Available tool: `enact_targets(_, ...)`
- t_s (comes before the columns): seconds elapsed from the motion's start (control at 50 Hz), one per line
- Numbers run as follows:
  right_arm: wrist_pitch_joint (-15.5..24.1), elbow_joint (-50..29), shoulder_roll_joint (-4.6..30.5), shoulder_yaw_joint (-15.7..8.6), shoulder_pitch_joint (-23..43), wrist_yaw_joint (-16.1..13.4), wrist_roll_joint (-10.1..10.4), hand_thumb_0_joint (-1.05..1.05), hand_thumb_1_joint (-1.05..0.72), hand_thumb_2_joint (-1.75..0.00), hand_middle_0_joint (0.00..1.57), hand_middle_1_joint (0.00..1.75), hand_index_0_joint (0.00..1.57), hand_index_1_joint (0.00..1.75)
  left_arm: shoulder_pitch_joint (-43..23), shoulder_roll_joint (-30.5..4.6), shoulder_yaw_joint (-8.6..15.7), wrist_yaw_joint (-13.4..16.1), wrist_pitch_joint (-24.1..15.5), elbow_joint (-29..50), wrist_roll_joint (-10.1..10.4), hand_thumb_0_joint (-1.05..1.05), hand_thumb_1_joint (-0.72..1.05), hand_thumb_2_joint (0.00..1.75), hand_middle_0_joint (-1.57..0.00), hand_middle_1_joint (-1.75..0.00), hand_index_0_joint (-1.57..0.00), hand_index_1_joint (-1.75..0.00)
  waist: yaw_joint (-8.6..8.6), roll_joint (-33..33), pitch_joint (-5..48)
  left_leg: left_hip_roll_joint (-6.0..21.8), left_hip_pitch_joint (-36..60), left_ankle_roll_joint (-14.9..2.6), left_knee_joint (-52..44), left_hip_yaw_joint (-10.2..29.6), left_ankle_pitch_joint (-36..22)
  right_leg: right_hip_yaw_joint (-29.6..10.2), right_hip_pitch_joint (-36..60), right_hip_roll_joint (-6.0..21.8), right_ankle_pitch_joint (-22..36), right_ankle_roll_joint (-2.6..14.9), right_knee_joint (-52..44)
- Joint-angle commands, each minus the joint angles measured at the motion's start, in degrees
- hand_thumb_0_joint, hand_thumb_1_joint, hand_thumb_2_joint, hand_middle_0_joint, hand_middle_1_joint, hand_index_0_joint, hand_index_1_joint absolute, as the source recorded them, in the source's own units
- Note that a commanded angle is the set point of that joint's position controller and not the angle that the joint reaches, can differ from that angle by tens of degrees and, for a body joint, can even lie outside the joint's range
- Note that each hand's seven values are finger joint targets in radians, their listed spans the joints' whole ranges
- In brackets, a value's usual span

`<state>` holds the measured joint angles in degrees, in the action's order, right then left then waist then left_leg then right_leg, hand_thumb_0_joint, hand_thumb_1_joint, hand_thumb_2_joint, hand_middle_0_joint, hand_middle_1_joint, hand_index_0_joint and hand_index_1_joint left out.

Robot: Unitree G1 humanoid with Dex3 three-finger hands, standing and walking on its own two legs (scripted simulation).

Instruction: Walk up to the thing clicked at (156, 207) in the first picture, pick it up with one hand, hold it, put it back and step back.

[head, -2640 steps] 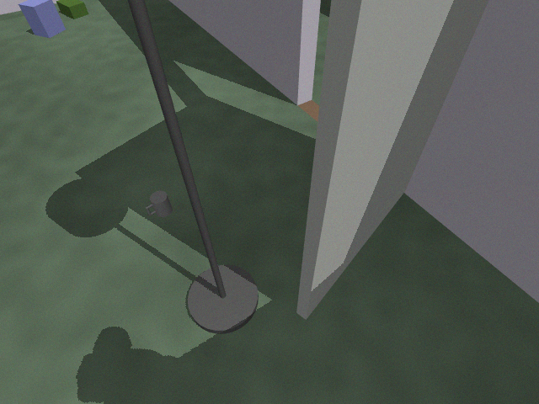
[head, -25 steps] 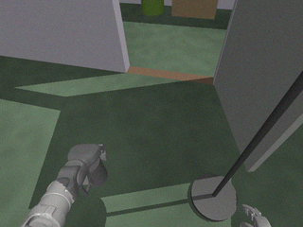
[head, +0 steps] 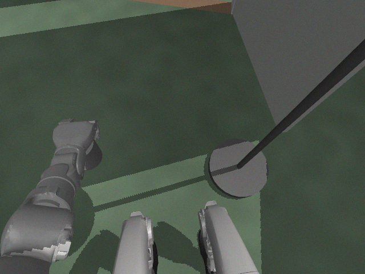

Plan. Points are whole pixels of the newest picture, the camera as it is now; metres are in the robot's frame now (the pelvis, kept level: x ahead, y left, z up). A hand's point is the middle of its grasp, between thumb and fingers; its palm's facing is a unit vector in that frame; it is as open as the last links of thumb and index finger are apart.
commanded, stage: crouch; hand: left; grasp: from above
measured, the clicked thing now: (81, 156) +0.43 +0.23 -0.16
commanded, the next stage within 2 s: lower in 1.32 s
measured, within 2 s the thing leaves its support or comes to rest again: neither
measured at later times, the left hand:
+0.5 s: hand (100, 156) +0.48 +0.23 -0.31, palm faces -0.45 -0.03 -0.89, open 9.8 cm
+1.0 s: hand (105, 157) +0.50 +0.23 -0.38, palm faces -0.47 -0.03 -0.88, open 9.8 cm
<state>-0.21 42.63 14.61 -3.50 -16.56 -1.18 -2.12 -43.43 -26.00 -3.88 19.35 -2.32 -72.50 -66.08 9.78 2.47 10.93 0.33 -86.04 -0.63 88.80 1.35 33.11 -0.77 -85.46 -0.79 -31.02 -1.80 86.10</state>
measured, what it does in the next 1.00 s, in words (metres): lowers itself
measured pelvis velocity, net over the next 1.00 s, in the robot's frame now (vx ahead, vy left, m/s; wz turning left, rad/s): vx -0.02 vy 0.00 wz -0.07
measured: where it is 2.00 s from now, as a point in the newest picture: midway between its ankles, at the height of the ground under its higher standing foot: (181, 271)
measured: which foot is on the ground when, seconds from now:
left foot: down 0.00-1.00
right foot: down 0.00-1.00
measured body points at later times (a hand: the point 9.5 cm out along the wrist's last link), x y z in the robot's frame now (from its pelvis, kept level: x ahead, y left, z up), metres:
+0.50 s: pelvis -0.01 -0.01 -0.15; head +0.24 +0.03 +0.23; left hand +0.50 +0.23 -0.26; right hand +0.03 -0.29 -0.26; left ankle +0.06 +0.11 -0.55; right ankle +0.07 -0.14 -0.55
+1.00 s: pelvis -0.02 +0.00 -0.21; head +0.25 +0.04 +0.15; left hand +0.52 +0.23 -0.33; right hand -0.02 -0.28 -0.31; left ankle +0.06 +0.11 -0.55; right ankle +0.07 -0.14 -0.55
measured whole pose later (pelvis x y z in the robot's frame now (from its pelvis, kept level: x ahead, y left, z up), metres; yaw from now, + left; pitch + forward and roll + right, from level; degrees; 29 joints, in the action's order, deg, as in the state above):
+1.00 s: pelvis -0.02 +0.00 -0.21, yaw -4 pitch +38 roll -8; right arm 1.6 40.0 15.5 4.9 -12.0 7.3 -7.3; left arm -63.4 -44.5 4.6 18.9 -8.4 -85.4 -72.5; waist 17.9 -0.1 2.5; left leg -0.6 -128.1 0.3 130.6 6.5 40.4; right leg 3.5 -125.6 -1.4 -37.6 -2.1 125.2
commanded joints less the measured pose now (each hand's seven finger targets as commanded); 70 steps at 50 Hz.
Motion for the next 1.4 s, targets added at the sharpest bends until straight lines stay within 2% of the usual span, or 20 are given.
enact_targets(0.0, 1.8, -4.4, 10.9, -2.9, -5.8, -0.5, -0.3, 0.00, -0.90, -0.90, 0.20, 0.30, 0.20, 0.30, -25.4, -16.7, 4.1, 2.4, 0.3, 8.8, -0.4, 0.00, 0.43, 0.92, -0.73, -1.08, -0.79, -1.02, -0.02, 7.3, 33.3, -0.8, 15.6, 0.18, -6.9, 1.4, -5.4, 3.4, 7.8, -0.9, 4.9, 4.62, -3.6)
enact_targets(0.12, 2.8, -3.7, 11.5, -1.9, -6.7, 0.8, -1.2, 0.00, -0.90, -0.90, 0.20, 0.30, 0.20, 0.30, -29.3, -19.2, 5.7, 2.3, -2.0, 6.4, -1.5, 0.00, 0.43, 0.90, -0.72, -1.07, -0.79, -1.00, 2.40, 7.5, 33.1, -1.0, 7.7, 0.06, 0.3, 3.0, -0.3, 4.2, -2.8, -0.4, 0.6, 4.50, 3.5)
enact_targets(0.16, 3.1, -3.6, 11.6, -1.7, -6.9, 1.2, -1.5, 0.00, -0.90, -0.90, 0.20, 0.30, 0.20, 0.30, -32.8, -22.0, 7.0, 2.7, -3.0, 9.0, -1.9, 0.00, 0.46, 0.93, -0.77, -1.05, -0.82, -0.99, 1.98, 9.2, 38.5, -1.4, 6.9, -0.15, 3.5, 1.8, -1.1, 4.0, -2.6, -0.7, 1.3, 4.55, 5.3)
enact_targets(0.18, 3.3, -3.1, 11.7, -1.2, -7.5, 1.6, -1.9, 0.00, -0.90, -0.90, 0.20, 0.30, 0.20, 0.30, -30.5, -21.1, 6.7, 2.7, -3.1, 5.4, -2.4, 0.00, 0.48, 0.95, -0.79, -1.05, -0.84, -1.00, 3.07, 9.4, 36.7, -1.3, 6.2, -0.21, 5.2, 1.8, -3.4, 4.0, -4.3, -0.3, 2.9, 4.31, 6.3)
enact_targets(0.22, 3.5, -2.6, 11.9, -1.0, -7.8, 2.1, -2.2, 0.00, -0.90, -0.90, 0.20, 0.30, 0.20, 0.30, -34.2, -22.7, 7.6, 3.3, -3.7, 8.8, -2.6, 0.00, 0.48, 0.98, -0.79, -1.07, -0.85, -1.02, 2.50, 12.1, 41.4, -1.4, 7.2, -0.16, 7.6, 1.4, -6.4, 4.3, -5.0, -0.6, 4.9, 4.52, 8.5)
enact_targets(0.28, 3.7, -2.0, 11.8, -0.6, -8.7, 2.9, -2.7, 0.00, -0.91, -0.90, 0.20, 0.30, 0.20, 0.30, -36.1, -23.9, 8.1, 3.8, -4.0, 8.0, -3.2, 0.00, 0.49, 0.99, -0.80, -1.07, -0.85, -1.02, 3.35, 12.8, 43.1, -1.6, 5.1, -0.47, 11.6, 0.7, -10.0, 4.5, -5.3, -0.7, 8.2, 4.34, 11.4)
enact_targets(0.32, 3.8, -1.6, 11.9, -0.5, -9.1, 3.7, -3.2, 0.00, -0.91, -0.90, 0.20, 0.30, 0.20, 0.30, -34.6, -22.0, 7.6, 3.5, -3.7, 5.6, -3.1, 0.00, 0.53, 0.98, -0.83, -1.06, -0.88, -1.01, 4.21, 13.4, 41.1, -1.3, 5.4, -0.28, 13.3, 1.2, -12.5, 4.8, -8.4, -0.3, 9.3, 4.22, 12.8)
enact_targets(0.4, 3.6, -1.9, 12.4, -0.5, -9.6, 4.9, -3.6, 0.00, -0.91, -0.90, 0.20, 0.30, 0.20, 0.30, -34.6, -23.4, 8.4, 3.0, -3.6, 4.6, -3.6, 0.00, 0.55, 1.01, -0.85, -1.07, -0.90, -1.02, 4.31, 15.6, 42.1, -1.0, 5.8, 0.19, 16.1, 1.6, -15.6, 5.5, -10.2, -0.1, 10.8, 4.31, 16.2)
enact_targets(0.42, 3.4, -1.9, 12.6, -0.6, -9.1, 5.0, -3.6, 0.00, -0.91, -0.90, 0.20, 0.30, 0.20, 0.30, -37.8, -24.2, 8.2, 2.8, -3.9, 6.9, -3.4, 0.00, 0.55, 0.99, -0.85, -1.07, -0.90, -1.02, 4.31, 15.7, 43.4, -1.2, 4.0, -0.33, 17.5, 0.9, -14.6, 5.3, -9.4, -0.7, 11.1, 4.17, 16.4)
enact_targets(0.46, 3.2, -2.3, 12.7, -0.4, -9.8, 5.7, -3.7, 0.00, -0.91, -0.90, 0.20, 0.30, 0.20, 0.30, -35.5, -24.7, 8.7, 2.4, -3.9, 4.1, -3.7, 0.00, 0.58, 1.03, -0.88, -1.07, -0.93, -1.03, 4.92, 15.5, 41.0, -1.0, 2.6, -0.06, 18.3, 1.3, -14.7, 5.6, -10.5, -0.3, 11.0, 4.14, 17.7)
enact_targets(0.68, 2.2, -2.1, 13.6, 0.9, -9.5, 7.2, -4.4, 0.00, -0.91, -0.90, 0.20, 0.30, 0.20, 0.30, -39.2, -28.2, 9.2, 2.2, -5.5, 1.7, -4.5, 0.00, 0.58, 1.02, -0.88, -1.08, -0.92, -1.03, 6.12, 15.5, 38.5, -1.0, -4.9, -0.72, 24.6, 0.5, -11.6, 6.0, -12.8, -1.3, 10.4, 3.85, 22.5)
enact_targets(0.76, 1.7, -2.3, 14.2, 1.8, -9.4, 7.5, -4.7, 0.00, -0.91, -0.90, 0.20, 0.30, 0.20, 0.30, -40.1, -32.1, 10.6, 2.5, -5.8, 0.4, -5.4, 0.00, 0.59, 1.03, -0.87, -1.08, -0.92, -1.03, 6.14, 15.2, 38.6, -1.1, -7.6, -0.91, 26.1, 0.4, -10.2, 6.4, -12.5, -1.6, 10.0, 3.61, 23.9)
enact_targets(0.84, 1.8, -2.1, 14.7, 2.9, -9.3, 7.7, -4.9, 0.00, -0.91, -0.90, 0.20, 0.30, 0.20, 0.30, -40.9, -31.2, 9.6, 2.5, -6.1, -2.4, -5.4, 0.00, 0.62, 1.03, -0.89, -1.09, -0.94, -1.04, 7.64, 16.7, 34.6, -0.9, -9.1, -0.55, 26.8, 1.2, -8.4, 7.6, -16.4, -1.6, 8.0, 3.87, 25.8)
enact_targets(0.88, 1.6, -2.4, 15.3, 3.3, -9.2, 7.7, -4.8, 0.00, -0.91, -0.90, 0.20, 0.30, 0.20, 0.30, -42.4, -33.7, 10.1, 2.7, -6.2, -1.8, -6.1, 0.00, 0.59, 1.01, -0.88, -1.05, -0.92, -1.01, 7.54, 17.7, 36.3, -0.9, -8.8, -0.39, 27.0, 1.5, -8.2, 8.1, -16.9, -1.9, 7.7, 3.97, 26.8)
enact_targets(0.96, 1.6, -2.6, 15.8, 4.1, -9.5, 7.7, -5.1, 0.00, -0.91, -0.90, 0.20, 0.30, 0.20, 0.30, -43.0, -32.9, 9.4, 2.5, -6.0, -3.7, -6.2, 0.00, 0.62, 1.01, -0.89, -1.06, -0.94, -1.01, 9.32, 18.7, 33.4, -0.8, -9.6, -0.16, 27.6, 2.3, -6.5, 8.9, -19.8, -1.6, 6.6, 3.92, 28.1)
enact_targets(1.04, 1.6, -2.6, 15.8, 5.1, -8.8, 7.6, -5.0, 0.00, -0.91, -0.90, 0.20, 0.30, 0.20, 0.30, -43.7, -35.2, 9.5, 2.7, -6.0, -3.3, -6.1, 0.00, 0.57, 0.99, -0.86, -1.03, -0.91, -0.99, 8.55, 19.8, 33.7, -0.9, -11.2, -0.31, 29.3, 1.7, -5.8, 8.9, -19.8, -2.0, 6.5, 4.01, 29.1)
enact_targets(1.06, 1.7, -2.6, 16.0, 5.3, -9.6, 7.7, -5.2, 0.00, -0.91, -0.90, 0.20, 0.30, 0.20, 0.30, -43.5, -35.1, 9.7, 2.6, -5.9, -3.9, -6.5, 0.00, 0.58, 1.00, -0.87, -1.04, -0.91, -1.00, 9.60, 20.0, 33.0, -0.8, -11.1, -0.17, 29.4, 2.1, -6.1, 9.2, -20.1, -1.8, 6.7, 3.90, 29.4)
enact_targets(1.22, 1.7, -3.0, 16.5, 6.6, -8.8, 7.7, -5.1, 0.00, -0.91, -0.90, 0.20, 0.30, 0.20, 0.30, -45.1, -38.0, 9.9, 2.4, -5.4, -3.6, -5.9, 0.00, 0.61, 1.02, -0.90, -1.04, -0.93, -1.00, 9.65, 20.2, 32.4, -0.8, -14.6, -0.58, 31.6, 1.6, -5.8, 9.5, -19.7, -2.4, 7.3, 3.82, 30.8)
enact_targets(1.24, 1.8, -2.9, 16.5, 7.0, -9.4, 7.9, -5.4, 0.00, -0.91, -0.90, 0.20, 0.30, 0.20, 0.30, -44.6, -37.1, 9.6, 2.2, -5.4, -4.6, -6.0, 0.00, 0.61, 1.02, -0.90, -1.04, -0.94, -1.00, 10.51, 20.8, 31.3, -0.7, -15.1, -0.49, 31.8, 1.6, -5.5, 9.7, -19.5, -2.3, 7.1, 3.73, 31.0)
enact_targets(1.38, 1.5, -3.3, 17.0, 7.5, -8.9, 7.9, -5.1, 0.00, -0.91, -0.90, 0.20, 0.30, 0.20, 0.30, -44.1, -37.2, 8.9, 1.2, -5.1, -4.4, -6.0, 0.00, 0.65, 1.03, -0.93, -1.04, -0.97, -1.01, 10.75, 20.8, 31.5, -0.6, -14.8, -0.40, 32.6, 2.3, -6.3, 10.5, -20.9, -2.6, 7.7, 3.81, 32.2)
